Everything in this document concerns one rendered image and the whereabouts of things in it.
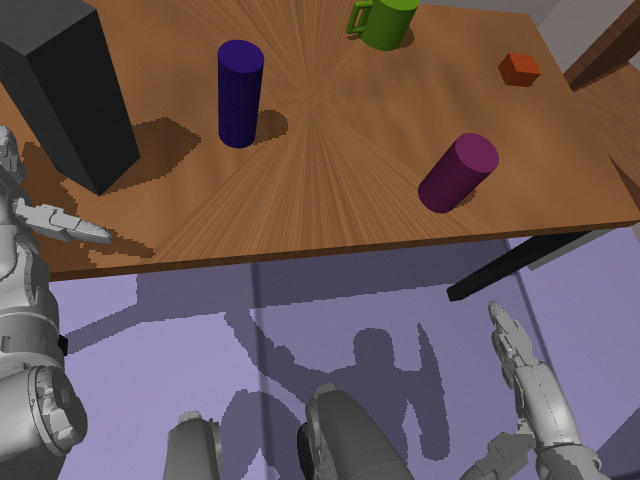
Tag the chair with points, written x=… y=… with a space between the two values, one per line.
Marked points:
x=607 y=87

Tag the left robot hand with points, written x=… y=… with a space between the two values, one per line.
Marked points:
x=46 y=220

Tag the right robot foot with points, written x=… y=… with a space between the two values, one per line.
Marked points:
x=305 y=458

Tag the right robot hand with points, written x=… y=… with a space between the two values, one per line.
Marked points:
x=545 y=417

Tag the right robot arm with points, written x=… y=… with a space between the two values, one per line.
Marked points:
x=569 y=462

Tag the coffee table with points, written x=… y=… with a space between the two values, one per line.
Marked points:
x=345 y=135

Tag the left robot arm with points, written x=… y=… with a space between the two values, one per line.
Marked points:
x=41 y=418

